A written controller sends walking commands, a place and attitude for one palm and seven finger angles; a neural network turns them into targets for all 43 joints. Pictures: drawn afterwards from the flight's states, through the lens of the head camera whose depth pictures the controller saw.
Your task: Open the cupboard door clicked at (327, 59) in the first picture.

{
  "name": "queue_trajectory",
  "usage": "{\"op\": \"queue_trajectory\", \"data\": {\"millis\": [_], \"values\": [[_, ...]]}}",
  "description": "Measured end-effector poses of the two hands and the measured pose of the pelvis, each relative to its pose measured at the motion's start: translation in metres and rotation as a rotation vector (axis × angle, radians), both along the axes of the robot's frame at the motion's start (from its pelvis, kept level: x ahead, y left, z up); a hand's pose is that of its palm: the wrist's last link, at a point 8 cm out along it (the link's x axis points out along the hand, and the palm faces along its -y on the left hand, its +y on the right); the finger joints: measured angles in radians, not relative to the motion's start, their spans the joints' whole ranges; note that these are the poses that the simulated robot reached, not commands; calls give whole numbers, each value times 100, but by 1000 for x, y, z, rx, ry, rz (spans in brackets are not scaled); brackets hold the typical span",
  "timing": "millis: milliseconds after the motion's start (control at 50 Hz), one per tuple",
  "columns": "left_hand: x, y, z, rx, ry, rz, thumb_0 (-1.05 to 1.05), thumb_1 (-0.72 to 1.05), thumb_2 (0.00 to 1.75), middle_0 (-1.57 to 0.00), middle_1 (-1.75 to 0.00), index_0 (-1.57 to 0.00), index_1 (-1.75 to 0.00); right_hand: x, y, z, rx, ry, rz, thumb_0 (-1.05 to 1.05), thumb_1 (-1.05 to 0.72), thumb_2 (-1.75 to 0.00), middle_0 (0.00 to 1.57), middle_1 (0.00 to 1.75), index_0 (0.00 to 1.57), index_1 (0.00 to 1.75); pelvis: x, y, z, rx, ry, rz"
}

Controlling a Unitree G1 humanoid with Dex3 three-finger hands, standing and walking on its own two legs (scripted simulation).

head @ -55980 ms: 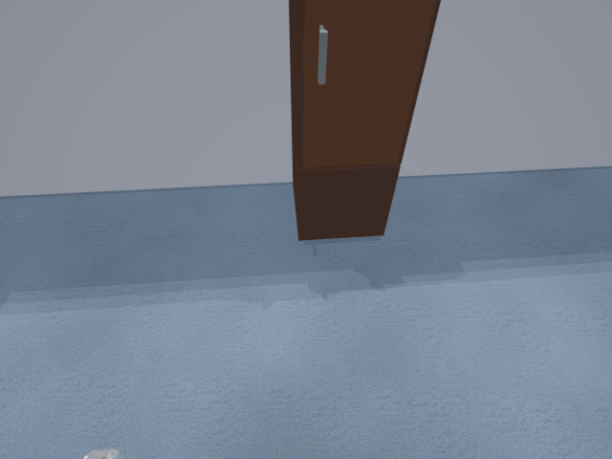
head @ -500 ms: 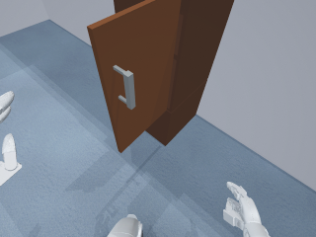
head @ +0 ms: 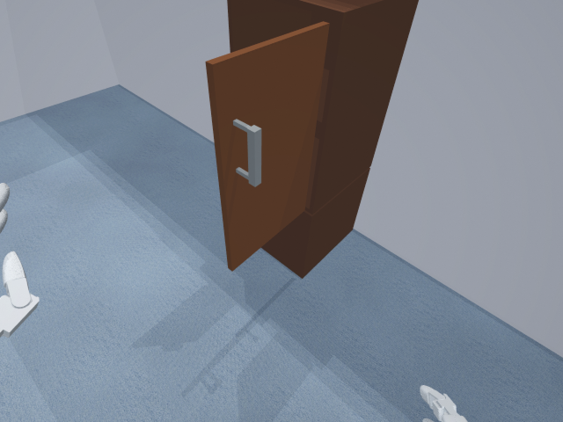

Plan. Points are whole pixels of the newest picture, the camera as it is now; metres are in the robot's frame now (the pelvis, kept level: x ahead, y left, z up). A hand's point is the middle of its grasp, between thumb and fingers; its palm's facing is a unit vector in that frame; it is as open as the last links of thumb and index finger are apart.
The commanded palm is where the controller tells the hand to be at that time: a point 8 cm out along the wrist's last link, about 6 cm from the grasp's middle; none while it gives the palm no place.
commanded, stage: stop stepping back and stand still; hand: left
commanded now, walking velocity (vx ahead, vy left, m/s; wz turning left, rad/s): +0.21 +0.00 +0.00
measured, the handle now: (247, 153) +0.61 +0.12 +0.06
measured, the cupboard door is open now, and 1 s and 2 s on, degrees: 91 91 91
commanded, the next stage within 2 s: let the arm hang, fingers relaxed in 0.72 s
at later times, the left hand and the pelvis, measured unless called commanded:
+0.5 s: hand (42, 310) +0.18 +0.26 +0.16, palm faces +0.45 -0.77 -0.46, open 7.4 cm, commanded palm +0.12 +0.30 +0.18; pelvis -0.01 +0.00 +0.00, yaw +1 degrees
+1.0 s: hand (117, 409) +0.16 +0.25 -0.09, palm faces +0.06 -0.92 -0.38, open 7.4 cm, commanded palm none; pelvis +0.00 +0.02 -0.01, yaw +2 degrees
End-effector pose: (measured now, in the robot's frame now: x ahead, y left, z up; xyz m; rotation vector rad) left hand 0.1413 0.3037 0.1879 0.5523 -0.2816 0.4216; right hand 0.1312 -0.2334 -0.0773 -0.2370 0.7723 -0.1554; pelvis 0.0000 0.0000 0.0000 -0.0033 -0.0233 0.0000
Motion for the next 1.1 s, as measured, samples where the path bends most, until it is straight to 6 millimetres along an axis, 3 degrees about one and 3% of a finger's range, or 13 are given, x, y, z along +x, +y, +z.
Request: {"op": "queue_trajectory", "data": {"millis": [140, 320, 440, 600, 700, 820, 860, 900, 940, 1020, 1060, 1100], "values": [[-5, 14, -17, -82, -66, 10, 2, 89, 90, -21, -31, -21, -31, -12, 7, -4, -66, -22, -2, 1, -90, -90, 20, 30, 20, 30, -15, 18, -12, -19, -16, 32], [-11, 6, 7, 51, -5, -18, 2, 89, 90, -21, -31, -21, -31, -16, 33, 0, 60, -47, 18, 1, -90, -90, 20, 30, 20, 30, -18, 7, 0, -11, -10, 22], [-8, -5, -5, 30, 48, 17, 1, 89, 90, -21, -31, -21, -31, -5, 18, -19, 65, 2, 45, 1, -90, -90, 20, 30, 21, 30, -16, -3, -7, -8, -4, 18], [8, -5, -15, -30, 49, -8, 2, 89, 90, -21, -31, -21, -31, 14, -7, -3, -27, -26, -1, 1, -90, -90, 20, 30, 20, 30, -2, 4, -5, -16, -17, 24], [15, 3, -9, 7, 64, -22, 2, 89, 90, -21, -31, -21, -31, 29, -3, 11, -30, -69, 1, 1, -90, -90, 20, 30, 20, 30, 2, 6, 0, -2, -7, 9], [19, 5, -9, 6, 90, -23, 2, 89, 90, -21, -31, -21, -31, 41, 12, 14, 8, -93, 30, 1, -90, -90, 20, 30, 20, 30, 3, 8, 3, -9, 10, 8], [27, 7, -35, -17, 182, -39, 1, 89, 90, -20, -31, -20, -31, 44, 15, 4, 39, -82, 72, 1, -90, -90, 20, 30, 20, 30, 2, 11, 1, -12, 30, 22], [37, 13, -90, -108, 401, -14, 1, 90, 90, -20, -30, -20, -31, 42, 15, -13, 55, -11, 104, 1, -90, -90, 20, 30, 20, 30, 0, 14, -2, -10, 41, 33], [33, 12, -154, -222, 654, 29, 0, 90, 90, -20, -30, -20, -30, 35, 13, -27, 62, 60, 106, 0, -90, -90, 20, 30, 20, 30, -3, 16, -4, -6, 42, 37], [-14, -20, -263, -423, 1101, 71, 1, 91, 90, -19, -30, -19, -30, 4, 7, -41, 60, 187, 59, 1, -90, -90, 20, 30, 20, 30, -5, 14, -5, 5, 27, 31], [-49, -45, -298, -512, 1276, 72, 1, 91, 90, -19, -30, -19, -30, -19, 4, -45, 50, 265, 30, 0, -90, -90, 20, 30, 20, 30, -5, 13, -4, 7, 18, 29], [-84, -69, -321, -596, 1411, 79, 1, 92, 90, -19, -30, -19, -30, -45, 2, -48, 40, 353, 4, 0, -91, -90, 20, 30, 20, 30, -5, 11, -2, 5, 12, 28]]}}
